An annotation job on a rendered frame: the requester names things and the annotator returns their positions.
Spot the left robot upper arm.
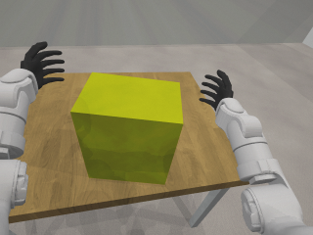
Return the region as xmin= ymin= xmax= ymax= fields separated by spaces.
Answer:
xmin=0 ymin=159 xmax=28 ymax=235

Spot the robot right hand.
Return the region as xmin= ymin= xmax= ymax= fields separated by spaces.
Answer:
xmin=199 ymin=70 xmax=234 ymax=112

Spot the robot right forearm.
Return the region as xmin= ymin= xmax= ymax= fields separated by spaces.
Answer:
xmin=215 ymin=98 xmax=304 ymax=222

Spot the carton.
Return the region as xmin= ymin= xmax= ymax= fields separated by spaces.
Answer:
xmin=70 ymin=72 xmax=184 ymax=185

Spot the robot left hand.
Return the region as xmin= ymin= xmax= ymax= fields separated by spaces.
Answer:
xmin=21 ymin=41 xmax=65 ymax=90

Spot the table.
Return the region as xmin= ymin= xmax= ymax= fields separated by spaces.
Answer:
xmin=8 ymin=71 xmax=249 ymax=235

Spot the robot left forearm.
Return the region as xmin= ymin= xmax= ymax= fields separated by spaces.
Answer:
xmin=0 ymin=69 xmax=38 ymax=160

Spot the right robot upper arm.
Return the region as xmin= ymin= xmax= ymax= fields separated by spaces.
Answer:
xmin=241 ymin=183 xmax=313 ymax=235

